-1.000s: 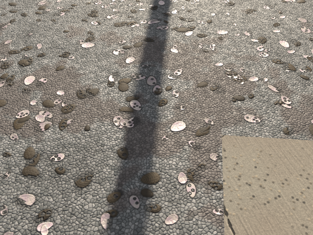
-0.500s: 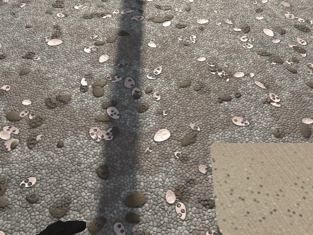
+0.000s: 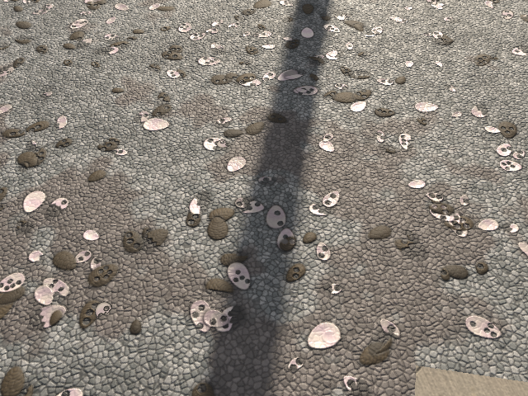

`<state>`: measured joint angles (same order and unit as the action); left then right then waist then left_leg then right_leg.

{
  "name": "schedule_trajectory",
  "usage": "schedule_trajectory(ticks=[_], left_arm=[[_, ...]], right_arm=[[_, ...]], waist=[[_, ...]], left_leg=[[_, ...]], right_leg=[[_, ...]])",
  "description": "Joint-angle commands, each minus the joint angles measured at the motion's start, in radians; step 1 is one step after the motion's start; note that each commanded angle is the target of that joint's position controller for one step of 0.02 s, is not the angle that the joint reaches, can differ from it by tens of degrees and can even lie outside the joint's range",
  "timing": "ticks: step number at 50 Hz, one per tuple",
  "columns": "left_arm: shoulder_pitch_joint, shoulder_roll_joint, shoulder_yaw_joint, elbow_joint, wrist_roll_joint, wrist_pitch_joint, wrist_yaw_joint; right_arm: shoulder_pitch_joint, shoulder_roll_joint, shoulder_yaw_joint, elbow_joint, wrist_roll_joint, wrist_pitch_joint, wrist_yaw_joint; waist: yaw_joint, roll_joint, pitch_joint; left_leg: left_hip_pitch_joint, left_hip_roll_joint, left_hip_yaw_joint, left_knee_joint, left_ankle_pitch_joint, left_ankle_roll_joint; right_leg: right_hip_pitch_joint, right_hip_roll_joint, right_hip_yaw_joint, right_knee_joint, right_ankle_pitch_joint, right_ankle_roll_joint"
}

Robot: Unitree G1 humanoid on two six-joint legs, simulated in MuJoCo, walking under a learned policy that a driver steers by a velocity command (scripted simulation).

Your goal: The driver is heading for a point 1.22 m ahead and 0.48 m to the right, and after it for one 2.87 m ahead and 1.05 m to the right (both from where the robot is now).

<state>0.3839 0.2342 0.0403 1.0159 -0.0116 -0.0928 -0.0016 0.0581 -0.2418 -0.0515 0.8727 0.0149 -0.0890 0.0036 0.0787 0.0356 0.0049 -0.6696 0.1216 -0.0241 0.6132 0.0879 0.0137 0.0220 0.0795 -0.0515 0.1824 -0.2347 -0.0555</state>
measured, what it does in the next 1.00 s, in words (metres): walks ahead, turning right: left foot, then right foot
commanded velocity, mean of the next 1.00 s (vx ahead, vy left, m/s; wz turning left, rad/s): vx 0.50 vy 0.00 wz -0.45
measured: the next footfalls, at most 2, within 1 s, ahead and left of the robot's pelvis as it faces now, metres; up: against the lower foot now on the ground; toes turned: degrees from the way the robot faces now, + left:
left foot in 0.12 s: +0.27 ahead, +0.15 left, +0.00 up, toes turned +1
right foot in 0.68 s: +0.51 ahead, -0.15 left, +0.00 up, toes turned -22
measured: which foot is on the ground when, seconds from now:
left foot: up 0.00-0.10, down 0.12-0.70, up 0.72-1.00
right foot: down 0.00-0.12, up 0.14-0.66, down 0.68-1.00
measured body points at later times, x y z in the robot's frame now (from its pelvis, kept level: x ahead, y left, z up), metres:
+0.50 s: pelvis +0.28 +0.04 +0.00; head +0.30 +0.03 +0.45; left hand +0.48 +0.27 -0.11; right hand +0.24 -0.23 -0.14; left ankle +0.23 +0.15 -0.74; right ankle +0.41 -0.15 -0.68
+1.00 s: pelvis +0.54 -0.09 +0.00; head +0.56 -0.12 +0.45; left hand +0.72 +0.14 -0.11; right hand +0.61 -0.42 -0.09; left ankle +0.78 +0.01 -0.68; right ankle +0.48 -0.13 -0.74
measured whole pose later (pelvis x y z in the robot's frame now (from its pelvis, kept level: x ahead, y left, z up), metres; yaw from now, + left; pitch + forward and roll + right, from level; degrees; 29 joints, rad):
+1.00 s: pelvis +0.54 -0.09 +0.00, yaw -30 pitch +2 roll +1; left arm 0.33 0.25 0.08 0.80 -0.02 -0.06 0.00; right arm 0.02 -0.28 -0.07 0.76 -0.01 -0.10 -0.01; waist 0.06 0.04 0.03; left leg -0.67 0.10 -0.10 0.72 -0.03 -0.05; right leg -0.15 0.11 0.10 0.33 -0.21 -0.10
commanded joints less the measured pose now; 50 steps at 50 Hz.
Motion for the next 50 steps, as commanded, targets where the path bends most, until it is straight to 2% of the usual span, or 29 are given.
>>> schedule_trajectory(ticks=[1, 4, 5, 6, 7, 8, 9, 10, 11, 12, 13, 14, 16, 18, 23, 28, 31, 32, 33, 34, 35, 36, 37, 38, 39, 40, 42, 45, 50], left_arm=[[0.067, 0.158, 0.033, -0.012, -0.006, 0.007, 0.009], [0.052, 0.178, 0.043, -0.015, -0.009, 0.023, 0.013], [0.023, 0.186, 0.044, -0.025, -0.008, 0.028, 0.013], [0.003, 0.163, 0.034, -0.040, 0.000, 0.029, 0.011], [0.004, 0.116, 0.014, -0.076, 0.021, 0.025, 0.010], [0.151, -0.021, -0.019, -0.068, -0.004, 0.005, 0.002], [0.081, 0.114, 0.012, -0.056, -0.034, -0.009, 0.004], [-0.009, 0.158, 0.028, -0.085, -0.047, -0.014, 0.007], [-0.049, 0.144, 0.030, -0.091, -0.041, -0.012, 0.015], [-0.069, 0.131, 0.039, -0.090, -0.026, -0.002, 0.021], [-0.034, 0.100, 0.040, -0.090, -0.026, 0.012, 0.017], [-0.017, 0.074, 0.039, -0.086, -0.027, 0.025, 0.014], [-0.044, 0.063, 0.044, -0.106, -0.029, 0.047, 0.014], [-0.096, 0.063, 0.048, -0.137, -0.020, 0.058, 0.013], [-0.247, 0.047, 0.041, -0.198, -0.009, 0.047, -0.015], [-0.398, 0.042, 0.030, -0.279, -0.011, 0.046, -0.048], [-0.373, 0.079, 0.047, -0.308, -0.015, 0.050, -0.061], [-0.306, 0.107, 0.062, -0.301, -0.018, 0.053, -0.061], [-0.177, 0.150, 0.087, -0.273, -0.021, 0.053, -0.057], [-0.010, 0.222, 0.125, -0.229, -0.021, 0.058, -0.040], [0.032, 0.340, 0.149, -0.214, -0.022, 0.061, -0.022], [0.046, 0.328, 0.132, -0.251, -0.007, 0.044, -0.028], [0.031, 0.246, 0.109, -0.246, 0.003, 0.031, -0.033], [-0.025, 0.203, 0.097, -0.251, -0.003, 0.021, -0.032], [-0.112, 0.164, 0.085, -0.270, -0.008, 0.017, -0.032], [-0.167, 0.135, 0.074, -0.289, -0.003, 0.015, -0.029], [-0.178, 0.144, 0.073, -0.300, 0.000, 0.012, -0.020], [-0.125, 0.188, 0.083, -0.291, -0.006, 0.009, 0.001], [-0.053, 0.188, 0.082, -0.278, -0.012, 0.023, 0.016]], right_arm=[[-0.149, -0.050, 0.000, -0.100, 0.007, -0.021, 0.021], [-0.102, -0.094, -0.015, -0.110, 0.008, -0.034, 0.032], [-0.006, -0.125, -0.031, -0.087, 0.007, -0.038, 0.030], [0.176, -0.181, -0.058, -0.036, 0.004, -0.041, 0.021], [0.372, -0.270, -0.080, -0.006, -0.014, -0.038, 0.007], [0.402, -0.298, -0.083, 0.019, -0.022, -0.031, 0.016], [0.369, -0.183, -0.054, 0.003, -0.018, -0.031, 0.015], [0.280, -0.137, -0.040, -0.013, -0.015, -0.034, 0.011], [0.203, -0.117, -0.031, -0.023, -0.017, -0.036, 0.012], [0.158, -0.086, -0.024, -0.022, -0.020, -0.038, 0.015], [0.141, -0.085, -0.024, -0.014, -0.030, -0.040, 0.014], [0.135, -0.073, -0.024, -0.009, -0.031, -0.042, 0.015], [0.139, -0.086, -0.031, 0.007, -0.030, -0.046, 0.008], [0.154, -0.108, -0.039, 0.016, -0.032, -0.046, -0.003], [0.188, -0.144, -0.049, 0.025, -0.028, -0.031, -0.026], [0.272, -0.171, -0.061, 0.048, -0.008, -0.001, -0.032], [0.245, -0.209, -0.072, 0.035, 0.003, 0.018, -0.035], [0.230, -0.224, -0.076, 0.028, 0.006, 0.026, -0.037], [0.207, -0.233, -0.076, 0.020, 0.011, 0.034, -0.038], [0.203, -0.225, -0.071, 0.008, 0.007, 0.032, -0.039], [0.274, -0.084, -0.031, -0.038, -0.037, 0.013, -0.028], [0.248, -0.083, -0.016, -0.077, -0.004, -0.037, -0.013], [0.116, -0.147, -0.032, -0.105, 0.039, -0.067, -0.002], [0.092, -0.143, -0.029, -0.111, 0.039, -0.079, -0.002], [0.102, -0.147, -0.034, -0.092, 0.012, -0.078, -0.011], [0.122, -0.163, -0.046, -0.085, -0.006, -0.066, -0.015], [0.138, -0.151, -0.051, -0.093, -0.017, -0.038, -0.014], [0.055, -0.115, -0.041, -0.129, -0.031, -0.018, -0.020], [-0.118, -0.084, -0.023, -0.185, -0.017, -0.026, -0.004]], waist=[[0.009, -0.076, 0.094], [-0.048, -0.107, 0.059], [-0.108, -0.120, 0.000], [-0.190, -0.110, -0.119], [-0.245, 0.014, -0.298], [-0.164, 0.293, -0.436], [-0.196, 0.163, -0.355], [-0.182, 0.114, -0.206], [-0.148, 0.032, -0.133], [-0.123, 0.010, -0.067], [-0.088, 0.063, -0.055], [-0.076, 0.059, -0.040], [-0.062, 0.041, -0.002], [-0.064, 0.025, 0.026], [-0.101, 0.007, 0.064], [-0.147, -0.003, 0.105], [-0.096, 0.041, 0.052], [-0.052, 0.061, 0.005], [0.025, 0.058, -0.064], [0.104, 0.011, -0.151], [0.021, -0.256, -0.218], [0.012, -0.239, -0.385], [0.053, -0.137, -0.278], [0.019, -0.097, -0.174], [-0.034, -0.026, -0.109], [-0.072, -0.035, -0.083], [-0.103, -0.043, -0.067], [-0.088, -0.049, -0.027], [-0.017, -0.116, 0.004]], left_leg=[[-0.028, -0.030, 0.020, -0.075, -0.027, 0.014], [0.097, -0.068, 0.025, -0.130, -0.143, 0.046], [0.246, -0.102, 0.050, -0.150, -0.156, 0.064], [0.513, -0.091, 0.040, -0.132, -0.128, 0.098], [0.843, 0.127, -0.193, -0.102, -0.135, 0.162], [1.127, 0.330, -0.643, -0.237, -0.325, 0.298], [1.051, 0.291, -0.629, -0.291, -0.404, 0.250], [0.909, 0.263, -0.455, -0.308, -0.343, 0.199], [0.762, 0.228, -0.340, -0.342, -0.244, 0.178], [0.652, 0.183, -0.237, -0.385, -0.196, 0.156], [0.584, 0.172, -0.174, -0.415, -0.173, 0.156], [0.554, 0.156, -0.122, -0.434, -0.137, 0.160], [0.511, 0.146, -0.040, -0.471, -0.102, 0.166], [0.518, 0.152, 0.018, -0.487, -0.051, 0.172], [0.565, 0.129, 0.157, -0.504, -0.029, 0.146], [0.734, 0.178, 0.218, -0.442, 0.056, 0.134], [0.786, 0.187, 0.260, -0.297, 0.437, 0.104], [0.784, 0.182, 0.271, -0.186, 0.590, 0.093], [0.743, 0.156, 0.288, -0.007, 0.648, 0.071], [0.569, 0.115, 0.295, 0.255, 0.477, 0.025], [0.140, -0.035, 0.262, 0.625, -0.396, -0.035], [-0.065, -0.167, 0.003, 0.823, -0.710, -0.040], [-0.178, -0.110, -0.067, 0.833, -0.623, -0.009], [-0.180, -0.063, -0.062, 0.755, -0.530, 0.014], [-0.103, -0.021, -0.062, 0.664, -0.466, 0.012], [-0.018, 0.005, -0.066, 0.594, -0.430, 0.004], [0.058, 0.014, -0.058, 0.512, -0.397, -0.021], [0.039, -0.009, -0.030, 0.341, -0.276, -0.063], [0.112, -0.089, -0.013, -0.014, 0.002, -0.065]], right_leg=[[0.010, -0.309, 0.133, -0.023, 0.263, -0.143], [0.057, -0.337, 0.172, 0.084, 0.443, -0.120], [0.039, -0.312, 0.158, 0.188, 0.601, -0.104], [-0.056, -0.254, 0.123, 0.387, 0.633, -0.074], [-0.282, -0.169, 0.071, 0.721, 0.317, -0.035], [-0.637, -0.016, 0.102, 1.020, -0.333, 0.011], [-0.724, -0.072, 0.209, 1.126, -0.333, 0.001], [-0.770, -0.118, 0.185, 1.132, -0.235, -0.008], [-0.725, -0.165, 0.166, 1.098, -0.146, -0.001], [-0.687, -0.190, 0.164, 1.046, -0.090, -0.001], [-0.626, -0.216, 0.169, 1.023, -0.051, 0.003], [-0.604, -0.224, 0.164, 1.007, -0.040, 0.005], [-0.634, -0.232, 0.155, 0.982, -0.004, 0.010], [-0.700, -0.236, 0.166, 0.919, 0.073, 0.020], [-0.715, -0.214, 0.100, 0.640, 0.279, 0.024], [-0.764, -0.190, 0.022, 0.500, 0.221, -0.009], [-0.636, -0.117, -0.054, 0.477, 0.085, -0.057], [-0.537, -0.076, -0.081, 0.481, 0.036, -0.079], [-0.360, -0.030, -0.098, 0.433, 0.054, -0.110], [-0.071, -0.027, -0.026, 0.373, 0.103, -0.153], [0.265, -0.284, 0.444, 0.343, 0.075, -0.290], [0.412, -0.430, 0.916, 0.137, -0.105, -0.423], [0.365, -0.405, 0.805, 0.088, -0.060, -0.349], [0.230, -0.367, 0.656, 0.099, 0.015, -0.307], [0.066, -0.320, 0.538, 0.098, 0.118, -0.270], [-0.053, -0.289, 0.461, 0.083, 0.209, -0.253], [-0.158, -0.261, 0.413, 0.048, 0.291, -0.251], [-0.226, -0.226, 0.335, 0.028, 0.366, -0.241], [-0.260, -0.163, 0.295, 0.051, 0.224, -0.166]])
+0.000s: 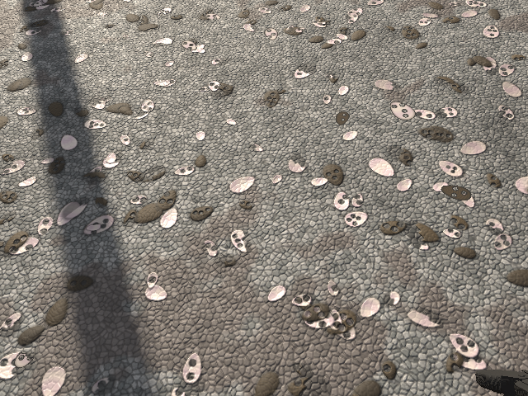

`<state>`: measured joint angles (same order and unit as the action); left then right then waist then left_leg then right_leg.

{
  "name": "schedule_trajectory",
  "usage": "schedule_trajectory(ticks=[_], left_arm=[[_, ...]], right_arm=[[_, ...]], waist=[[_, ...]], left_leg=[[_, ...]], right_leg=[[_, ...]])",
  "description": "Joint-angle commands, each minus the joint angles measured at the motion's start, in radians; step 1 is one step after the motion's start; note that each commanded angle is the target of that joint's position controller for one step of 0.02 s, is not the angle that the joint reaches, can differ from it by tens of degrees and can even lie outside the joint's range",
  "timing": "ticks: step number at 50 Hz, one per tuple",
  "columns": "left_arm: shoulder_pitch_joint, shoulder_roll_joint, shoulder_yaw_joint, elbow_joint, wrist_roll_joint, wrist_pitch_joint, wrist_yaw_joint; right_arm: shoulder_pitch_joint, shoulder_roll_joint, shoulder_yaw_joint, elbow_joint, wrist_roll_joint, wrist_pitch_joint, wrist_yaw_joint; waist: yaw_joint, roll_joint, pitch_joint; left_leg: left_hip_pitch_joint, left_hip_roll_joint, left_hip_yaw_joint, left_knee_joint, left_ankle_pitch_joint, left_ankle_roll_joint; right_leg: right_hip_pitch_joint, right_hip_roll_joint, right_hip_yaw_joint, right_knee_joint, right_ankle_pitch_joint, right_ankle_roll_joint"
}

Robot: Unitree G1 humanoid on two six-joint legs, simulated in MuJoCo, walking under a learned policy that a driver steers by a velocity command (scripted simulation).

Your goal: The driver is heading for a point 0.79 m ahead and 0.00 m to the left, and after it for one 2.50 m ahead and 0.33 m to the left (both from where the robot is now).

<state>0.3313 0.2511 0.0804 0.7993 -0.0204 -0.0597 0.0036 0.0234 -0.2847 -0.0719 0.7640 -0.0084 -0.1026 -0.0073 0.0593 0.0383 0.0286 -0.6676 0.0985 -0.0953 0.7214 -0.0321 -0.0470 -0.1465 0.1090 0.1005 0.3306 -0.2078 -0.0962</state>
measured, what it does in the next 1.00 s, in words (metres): walks ahead, turning right: left foot, then right foot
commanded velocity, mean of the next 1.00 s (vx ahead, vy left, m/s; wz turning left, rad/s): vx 0.23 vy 0.00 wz -0.30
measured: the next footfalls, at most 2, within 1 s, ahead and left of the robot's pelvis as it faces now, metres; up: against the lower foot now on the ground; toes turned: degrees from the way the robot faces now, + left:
left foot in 0.18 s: +0.30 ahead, +0.14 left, +0.00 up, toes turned -10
right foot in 0.60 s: +0.38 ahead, -0.14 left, +0.00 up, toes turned -15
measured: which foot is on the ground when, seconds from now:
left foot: up 0.00-0.16, down 0.18-0.62, up 0.64-0.86, down 0.88-1.00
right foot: down 0.00-0.20, up 0.22-0.58, down 0.60-1.00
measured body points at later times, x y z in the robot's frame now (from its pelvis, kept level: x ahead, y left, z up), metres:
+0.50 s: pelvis +0.25 +0.04 +0.00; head +0.29 +0.03 +0.45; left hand +0.49 +0.24 -0.10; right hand +0.24 -0.25 -0.13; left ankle +0.26 +0.15 -0.75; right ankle +0.32 -0.13 -0.70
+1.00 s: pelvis +0.33 +0.00 -0.01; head +0.34 +0.01 +0.44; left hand +0.54 +0.20 -0.13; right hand +0.34 -0.28 -0.14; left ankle +0.36 +0.14 -0.75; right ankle +0.35 -0.12 -0.75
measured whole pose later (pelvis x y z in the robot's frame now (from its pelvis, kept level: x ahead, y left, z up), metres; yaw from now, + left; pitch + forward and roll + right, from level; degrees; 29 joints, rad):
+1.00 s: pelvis +0.33 +0.00 -0.01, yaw -16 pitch +0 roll -1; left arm 0.15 0.22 0.04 0.79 0.02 0.01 0.01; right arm 0.21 -0.25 -0.03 0.92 -0.02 0.01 -0.02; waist -0.01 -0.01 0.01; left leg -0.24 0.05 0.00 0.56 -0.32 -0.03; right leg -0.32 0.02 0.01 0.51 -0.19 0.00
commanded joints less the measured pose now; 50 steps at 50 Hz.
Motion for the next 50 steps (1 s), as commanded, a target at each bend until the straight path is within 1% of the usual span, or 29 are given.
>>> schedule_trajectory(ticks=[1, 5, 7, 8, 9, 10, 11, 12, 13, 15, 16, 18, 20, 23, 27, 29, 30, 31, 32, 33, 34, 36, 38, 41, 43, 45, 46, 48, 50], left_arm=[[0.015, 0.172, 0.042, -0.057, -0.005, -0.008, 0.011], [0.050, 0.166, 0.041, -0.047, -0.008, 0.005, 0.019], [0.030, 0.170, 0.044, -0.057, -0.004, 0.013, 0.023], [0.008, 0.153, 0.037, -0.069, -0.003, 0.014, 0.022], [-0.015, 0.108, 0.019, -0.091, 0.007, 0.010, 0.016], [0.077, 0.051, 0.003, -0.114, -0.003, 0.003, 0.019], [0.143, 0.083, -0.004, -0.125, -0.020, -0.004, 0.017], [0.091, 0.171, 0.017, -0.109, -0.026, 0.001, 0.016], [-0.003, 0.190, 0.023, -0.124, -0.014, 0.009, 0.016], [-0.063, 0.162, 0.032, -0.140, 0.011, 0.021, 0.020], [-0.019, 0.133, 0.029, -0.145, 0.003, 0.029, 0.018], [-0.013, 0.095, 0.019, -0.153, 0.004, 0.040, 0.019], [-0.049, 0.071, 0.007, -0.170, 0.010, 0.043, 0.017], [-0.110, 0.053, -0.007, -0.180, 0.015, 0.038, -0.001], [-0.199, 0.085, 0.000, -0.211, 0.019, 0.034, -0.017], [-0.167, 0.097, 0.008, -0.201, 0.025, 0.030, -0.019], [-0.136, 0.129, 0.020, -0.190, 0.031, 0.029, -0.011], [-0.084, 0.204, 0.035, -0.195, 0.047, 0.030, 0.001], [-0.094, 0.201, 0.021, -0.204, 0.060, 0.040, 0.011], [-0.077, 0.103, -0.006, -0.186, 0.049, 0.042, 0.003], [-0.102, 0.094, -0.012, -0.176, 0.042, 0.039, -0.005], [-0.193, 0.123, -0.007, -0.172, 0.037, 0.037, -0.009], [-0.261, 0.140, 0.001, -0.169, 0.044, 0.042, -0.005], [-0.279, 0.107, -0.006, -0.146, 0.043, 0.047, 0.001], [-0.281, 0.082, -0.014, -0.126, 0.033, 0.050, 0.002], [-0.218, 0.056, -0.022, -0.085, 0.038, 0.050, 0.001], [-0.188, 0.055, -0.018, -0.085, 0.039, 0.050, 0.001], [-0.235, 0.077, -0.011, -0.077, 0.037, 0.051, 0.012], [-0.220, 0.077, -0.008, -0.054, 0.036, 0.054, 0.020]], right_arm=[[-0.107, -0.045, -0.003, -0.088, 0.011, -0.016, 0.012], [-0.133, -0.087, -0.012, -0.116, 0.017, -0.035, 0.030], [-0.067, -0.109, -0.022, -0.105, 0.019, -0.046, 0.032], [0.029, -0.131, -0.035, -0.081, 0.013, -0.052, 0.027], [0.171, -0.174, -0.050, -0.063, -0.005, -0.056, 0.020], [0.321, -0.252, -0.071, -0.044, -0.024, -0.047, 0.013], [0.342, -0.223, -0.064, -0.025, -0.002, -0.036, 0.023], [0.287, -0.129, -0.040, -0.045, 0.012, -0.027, 0.020], [0.225, -0.093, -0.027, -0.059, 0.006, -0.014, 0.014], [0.147, -0.053, -0.009, -0.054, -0.011, -0.007, 0.017], [0.138, -0.071, -0.011, -0.045, -0.017, -0.012, 0.020], [0.134, -0.083, -0.016, -0.024, -0.008, -0.020, 0.024], [0.129, -0.121, -0.028, -0.010, 0.000, -0.013, 0.017], [0.125, -0.138, -0.029, 0.006, 0.016, 0.012, 0.006], [0.169, -0.161, -0.029, 0.041, 0.031, 0.032, 0.007], [0.155, -0.161, -0.025, 0.049, 0.045, 0.039, 0.006], [0.192, -0.134, -0.016, 0.064, 0.040, 0.037, 0.007], [0.216, -0.090, 0.003, 0.053, 0.007, 0.029, 0.009], [0.317, -0.021, 0.035, 0.055, -0.018, 0.026, 0.020], [0.274, -0.055, 0.030, 0.061, -0.002, 0.043, 0.022], [0.220, -0.100, 0.019, 0.047, 0.016, 0.058, 0.020], [0.201, -0.111, 0.010, 0.059, 0.008, 0.091, -0.001], [0.231, -0.095, 0.011, 0.078, 0.007, 0.112, -0.013], [0.245, -0.062, 0.018, 0.103, 0.006, 0.117, -0.017], [0.247, -0.045, 0.023, 0.113, -0.005, 0.116, -0.012], [0.216, -0.096, 0.020, 0.093, -0.027, 0.114, -0.009], [0.178, -0.151, 0.006, 0.098, -0.012, 0.115, -0.012], [0.142, -0.081, 0.023, 0.099, -0.017, 0.098, -0.010], [0.140, -0.074, 0.028, 0.109, -0.013, 0.078, -0.010]], waist=[[0.013, -0.126, -0.017], [0.012, -0.140, -0.021], [-0.028, -0.176, -0.037], [-0.080, -0.175, -0.082], [-0.149, -0.133, -0.205], [-0.148, 0.084, -0.365], [-0.120, 0.300, -0.401], [-0.133, 0.164, -0.256], [-0.136, 0.066, -0.134], [-0.084, 0.004, -0.028], [-0.047, 0.070, -0.038], [-0.035, 0.078, -0.047], [-0.036, 0.062, -0.079], [-0.055, 0.058, -0.123], [-0.081, 0.066, -0.114], [-0.048, 0.061, -0.115], [-0.040, 0.029, -0.133], [-0.038, -0.079, -0.219], [-0.082, -0.253, -0.308], [-0.041, -0.233, -0.342], [-0.037, -0.193, -0.269], [-0.066, -0.144, -0.182], [-0.102, -0.169, -0.152], [-0.104, -0.176, -0.160], [-0.116, -0.165, -0.147], [-0.083, -0.089, -0.083], [-0.032, 0.037, -0.028], [-0.050, 0.066, 0.007], [-0.050, 0.061, 0.001]], left_leg=[[0.126, -0.076, 0.057, -0.153, 0.138, -0.002], [0.144, -0.095, 0.025, -0.246, 0.055, 0.025], [0.228, -0.104, 0.034, -0.271, -0.027, 0.054], [0.367, -0.106, 0.050, -0.309, -0.011, 0.081], [0.616, 0.004, -0.038, -0.271, -0.011, 0.140], [0.994, 0.228, -0.388, -0.292, -0.142, 0.268], [1.072, 0.345, -0.711, -0.390, -0.341, 0.336], [0.957, 0.313, -0.606, -0.412, -0.457, 0.296], [0.799, 0.270, -0.428, -0.419, -0.312, 0.258], [0.570, 0.166, -0.190, -0.443, 0.101, 0.216], [0.516, 0.171, -0.135, -0.441, 0.263, 0.236], [0.481, 0.154, -0.040, -0.451, 0.484, 0.266], [0.501, 0.158, 0.013, -0.458, 0.543, 0.277], [0.492, 0.122, 0.104, -0.461, 0.502, 0.254], [0.557, 0.140, 0.088, -0.401, 0.398, 0.229], [0.551, 0.124, 0.085, -0.316, 0.316, 0.192], [0.523, 0.080, 0.101, -0.241, 0.263, 0.151], [0.427, 0.019, 0.153, -0.090, 0.058, 0.089], [0.236, -0.056, 0.150, 0.105, -0.487, 0.023], [0.203, -0.038, 0.062, 0.186, -0.679, -0.003], [0.170, -0.027, 0.048, 0.229, -0.671, -0.010], [0.184, -0.008, 0.045, 0.196, -0.586, -0.024], [0.307, -0.022, 0.069, 0.125, -0.481, -0.036], [0.420, -0.042, 0.097, -0.021, -0.320, -0.023], [0.512, -0.058, 0.118, -0.187, -0.170, 0.001], [0.524, 0.020, 0.031, -0.298, -0.117, 0.051], [0.398, 0.033, 0.029, -0.304, -0.304, 0.086], [0.251, 0.011, 0.021, -0.377, -0.465, 0.073], [0.276, -0.002, 0.036, -0.366, -0.373, 0.048]], right_leg=[[-0.085, -0.200, 0.162, -0.089, 0.177, -0.121], [0.033, -0.247, 0.273, 0.018, 0.151, -0.107], [0.057, -0.254, 0.315, 0.082, 0.210, -0.091], [0.039, -0.214, 0.299, 0.165, 0.284, -0.067], [-0.059, -0.160, 0.244, 0.379, 0.257, -0.032], [-0.376, -0.026, 0.108, 0.725, -0.024, 0.045], [-0.589, -0.034, 0.088, 0.919, -0.398, 0.063], [-0.660, -0.101, 0.103, 1.006, -0.325, 0.072], [-0.644, -0.132, 0.059, 1.008, -0.251, 0.083], [-0.542, -0.173, 0.041, 0.911, -0.190, 0.084], [-0.486, -0.178, 0.028, 0.887, -0.194, 0.095], [-0.459, -0.169, -0.002, 0.792, -0.182, 0.116], [-0.451, -0.170, -0.021, 0.661, -0.094, 0.123], [-0.325, -0.158, -0.066, 0.450, 0.091, 0.115], [-0.272, -0.133, -0.083, 0.284, 0.109, 0.089], [-0.168, -0.109, -0.106, 0.135, 0.183, 0.055], [-0.062, -0.116, -0.088, 0.066, 0.305, 0.027], [0.118, -0.269, 0.059, 0.116, 0.717, -0.027], [0.300, -0.477, 0.276, 0.157, 0.930, -0.204], [0.249, -0.487, 0.321, 0.114, 0.772, -0.249], [0.196, -0.433, 0.281, 0.085, 0.644, -0.215], [0.053, -0.382, 0.213, 0.041, 0.476, -0.153], [-0.102, -0.335, 0.147, 0.005, 0.378, -0.127], [-0.154, -0.296, 0.089, -0.001, 0.235, -0.110], [-0.190, -0.262, 0.065, 0.010, 0.034, -0.067], [-0.237, -0.193, 0.033, 0.041, -0.213, 0.031], [-0.200, -0.135, -0.027, 0.050, -0.194, 0.065], [-0.064, -0.126, -0.047, 0.119, -0.064, 0.079], [-0.045, -0.136, -0.039, 0.134, 0.021, 0.065]])
Velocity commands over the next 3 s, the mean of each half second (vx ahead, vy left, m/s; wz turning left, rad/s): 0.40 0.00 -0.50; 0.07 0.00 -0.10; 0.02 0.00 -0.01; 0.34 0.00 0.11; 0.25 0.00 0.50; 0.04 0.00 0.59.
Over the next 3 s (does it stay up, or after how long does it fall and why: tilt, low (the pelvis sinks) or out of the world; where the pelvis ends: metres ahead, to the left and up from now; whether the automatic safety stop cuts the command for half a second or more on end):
stays up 0.80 -0.09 -0.01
